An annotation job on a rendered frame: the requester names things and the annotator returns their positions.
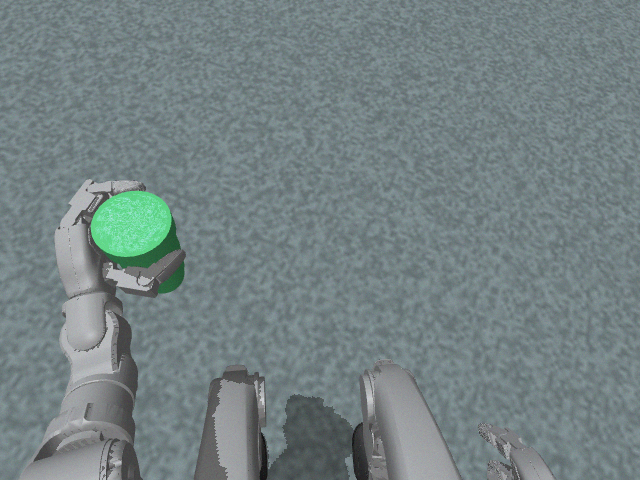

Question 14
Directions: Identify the right robot hand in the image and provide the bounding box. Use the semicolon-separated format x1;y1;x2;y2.
478;423;557;480

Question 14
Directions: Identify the left robot arm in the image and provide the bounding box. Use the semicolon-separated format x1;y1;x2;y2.
18;291;143;480

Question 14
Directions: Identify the left robot hand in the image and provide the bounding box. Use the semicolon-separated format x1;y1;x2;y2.
54;179;186;300

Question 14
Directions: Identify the right robot foot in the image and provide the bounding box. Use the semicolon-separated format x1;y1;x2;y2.
352;422;369;480

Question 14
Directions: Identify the cup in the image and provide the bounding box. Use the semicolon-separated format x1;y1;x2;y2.
91;191;184;294

